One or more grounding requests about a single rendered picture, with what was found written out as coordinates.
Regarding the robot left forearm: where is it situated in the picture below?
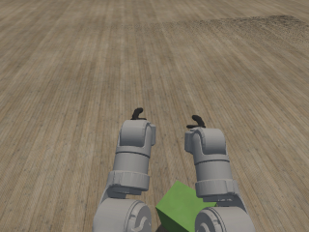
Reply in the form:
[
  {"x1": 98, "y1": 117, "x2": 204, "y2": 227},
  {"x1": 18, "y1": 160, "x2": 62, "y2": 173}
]
[{"x1": 92, "y1": 119, "x2": 156, "y2": 228}]

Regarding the carton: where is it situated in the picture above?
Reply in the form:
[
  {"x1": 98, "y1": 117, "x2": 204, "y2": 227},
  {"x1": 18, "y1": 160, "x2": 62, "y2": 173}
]
[{"x1": 155, "y1": 180, "x2": 217, "y2": 232}]

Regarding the right robot hand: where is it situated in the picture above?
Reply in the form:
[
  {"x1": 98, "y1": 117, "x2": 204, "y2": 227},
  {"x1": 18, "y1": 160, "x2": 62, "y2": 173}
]
[{"x1": 186, "y1": 115, "x2": 206, "y2": 129}]

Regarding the robot left upper arm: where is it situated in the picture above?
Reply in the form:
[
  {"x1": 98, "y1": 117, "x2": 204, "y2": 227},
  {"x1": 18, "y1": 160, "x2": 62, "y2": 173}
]
[{"x1": 92, "y1": 197, "x2": 152, "y2": 232}]

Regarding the left robot hand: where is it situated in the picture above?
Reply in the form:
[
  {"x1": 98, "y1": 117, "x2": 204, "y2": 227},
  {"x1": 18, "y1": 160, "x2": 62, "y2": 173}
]
[{"x1": 130, "y1": 107, "x2": 147, "y2": 120}]

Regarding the robot right upper arm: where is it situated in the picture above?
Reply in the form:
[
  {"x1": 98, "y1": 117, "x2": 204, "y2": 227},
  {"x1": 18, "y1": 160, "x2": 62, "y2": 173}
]
[{"x1": 194, "y1": 206, "x2": 256, "y2": 232}]

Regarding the robot right forearm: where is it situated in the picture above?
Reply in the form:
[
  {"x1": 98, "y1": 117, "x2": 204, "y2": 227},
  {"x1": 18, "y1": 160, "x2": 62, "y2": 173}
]
[{"x1": 184, "y1": 127, "x2": 253, "y2": 222}]

